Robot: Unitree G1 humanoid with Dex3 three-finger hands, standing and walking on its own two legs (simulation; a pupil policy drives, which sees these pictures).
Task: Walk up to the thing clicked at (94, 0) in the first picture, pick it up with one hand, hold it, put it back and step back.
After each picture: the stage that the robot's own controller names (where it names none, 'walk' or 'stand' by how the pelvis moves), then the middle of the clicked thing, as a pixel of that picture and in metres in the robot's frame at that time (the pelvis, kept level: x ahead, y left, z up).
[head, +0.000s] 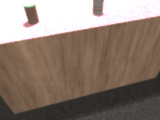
stand; (98, 3) +0.97 -0.04 +0.02
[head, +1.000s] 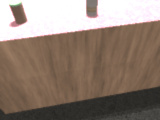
rise first; (92, 4) +0.88 +0.03 +0.06
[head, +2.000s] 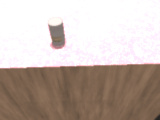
rise first; (57, 31) +0.61 +0.20 +0.04
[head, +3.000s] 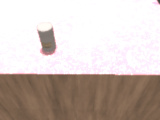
stand; (47, 37) +0.57 +0.21 +0.05
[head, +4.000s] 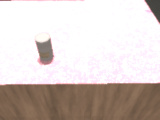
stand; (44, 47) +0.55 +0.21 +0.02
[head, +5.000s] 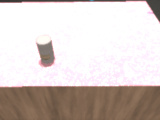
stand; (45, 49) +0.55 +0.21 +0.02
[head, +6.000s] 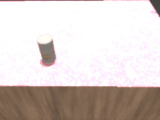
stand; (46, 49) +0.55 +0.20 +0.02
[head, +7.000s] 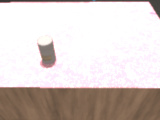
stand; (47, 50) +0.54 +0.20 +0.02
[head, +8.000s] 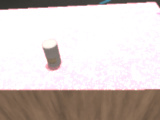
rise first; (52, 53) +0.53 +0.21 +0.02
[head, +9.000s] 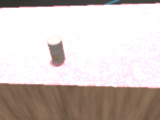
go down; (56, 49) +0.56 +0.20 +0.02
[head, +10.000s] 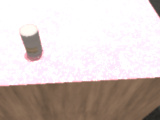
go down; (31, 41) +0.53 +0.19 +0.04
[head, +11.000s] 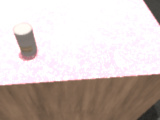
go down; (26, 40) +0.54 +0.20 +0.04
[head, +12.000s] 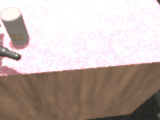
close in; (15, 27) +0.55 +0.22 +0.08
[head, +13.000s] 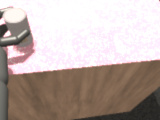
lift; (19, 28) +0.53 +0.19 +0.08
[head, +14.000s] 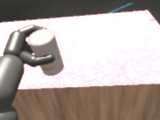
lift; (47, 53) +0.33 +0.13 +0.24
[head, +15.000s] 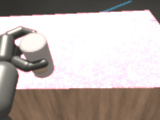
hold; (38, 56) +0.32 +0.16 +0.22
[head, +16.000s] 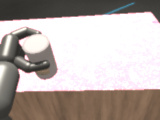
hold; (41, 58) +0.32 +0.14 +0.23
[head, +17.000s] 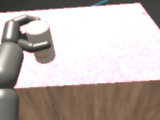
crouch; (41, 43) +0.40 +0.14 +0.21
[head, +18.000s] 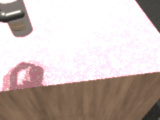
lower; (16, 15) +0.50 +0.18 +0.21
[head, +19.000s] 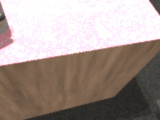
lower; out of the picture +0.55 +0.20 +0.11
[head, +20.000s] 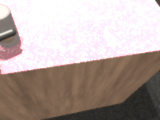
lower; (4, 27) +0.52 +0.20 +0.09
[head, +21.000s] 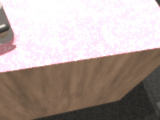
lower; out of the picture +0.53 +0.21 +0.09
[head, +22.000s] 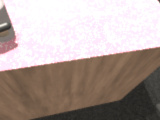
lower; out of the picture +0.53 +0.20 +0.10
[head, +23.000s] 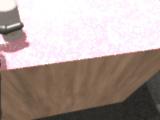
draw back; (8, 20) +0.53 +0.18 +0.10
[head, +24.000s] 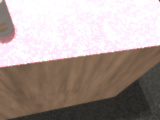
rise; out of the picture +0.53 +0.19 +0.10
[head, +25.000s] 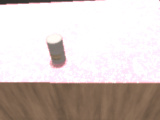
sink last; (56, 49) +0.53 +0.18 +0.06
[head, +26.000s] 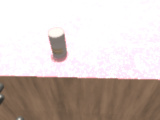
stand; (58, 43) +0.53 +0.18 +0.06
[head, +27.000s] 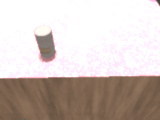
stand; (45, 42) +0.53 +0.19 +0.07
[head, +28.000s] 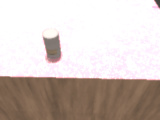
stand; (52, 44) +0.54 +0.18 +0.05
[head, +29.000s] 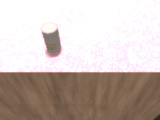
walk; (51, 38) +0.55 +0.17 +0.03
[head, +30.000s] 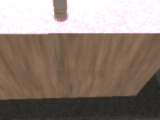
walk; (60, 4) +0.73 +0.15 +0.04
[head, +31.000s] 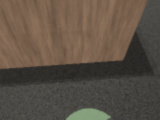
walk; out of the picture +1.04 +0.29 +0.05
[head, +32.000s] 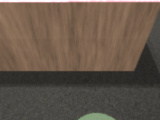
stand; out of the picture +1.14 +0.17 +0.04
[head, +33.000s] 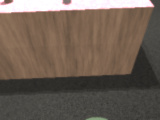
stand; out of the picture +1.14 +0.17 +0.02
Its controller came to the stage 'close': yes
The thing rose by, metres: 0.21
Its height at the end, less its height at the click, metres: +0.00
